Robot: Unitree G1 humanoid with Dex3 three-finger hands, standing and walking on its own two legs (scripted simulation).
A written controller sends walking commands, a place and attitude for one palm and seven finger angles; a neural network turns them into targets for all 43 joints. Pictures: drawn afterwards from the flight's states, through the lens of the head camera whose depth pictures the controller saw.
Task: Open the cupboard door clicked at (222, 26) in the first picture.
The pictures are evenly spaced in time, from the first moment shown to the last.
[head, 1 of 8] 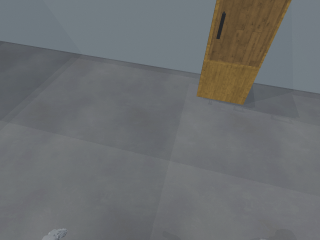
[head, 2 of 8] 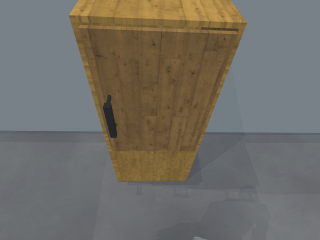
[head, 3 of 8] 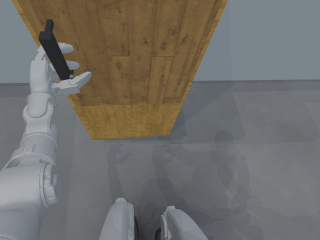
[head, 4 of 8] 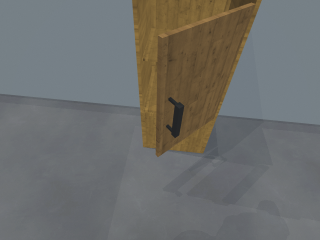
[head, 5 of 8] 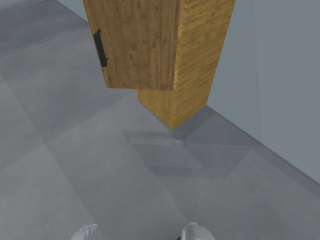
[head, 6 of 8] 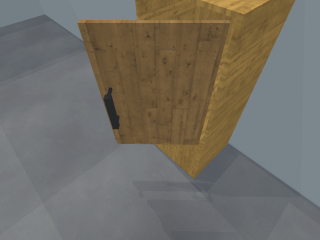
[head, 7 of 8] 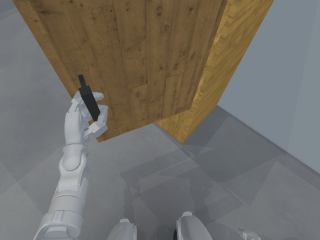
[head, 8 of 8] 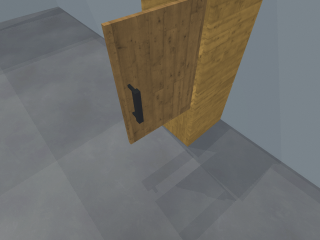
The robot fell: no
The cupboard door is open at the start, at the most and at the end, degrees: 0 86 86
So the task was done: yes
